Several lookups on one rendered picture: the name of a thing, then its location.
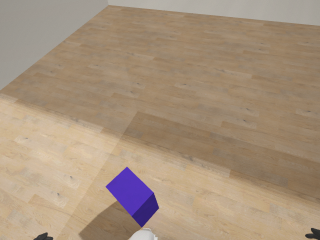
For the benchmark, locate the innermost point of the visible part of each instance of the right robot hand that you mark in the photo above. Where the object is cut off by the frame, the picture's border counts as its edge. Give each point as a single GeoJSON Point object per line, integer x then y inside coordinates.
{"type": "Point", "coordinates": [314, 235]}

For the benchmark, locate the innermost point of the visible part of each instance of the carton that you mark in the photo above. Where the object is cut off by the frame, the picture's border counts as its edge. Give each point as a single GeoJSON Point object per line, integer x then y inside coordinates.
{"type": "Point", "coordinates": [135, 196]}

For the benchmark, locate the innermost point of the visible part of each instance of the robot left thigh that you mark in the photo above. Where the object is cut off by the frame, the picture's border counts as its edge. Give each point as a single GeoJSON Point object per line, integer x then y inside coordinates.
{"type": "Point", "coordinates": [143, 235]}

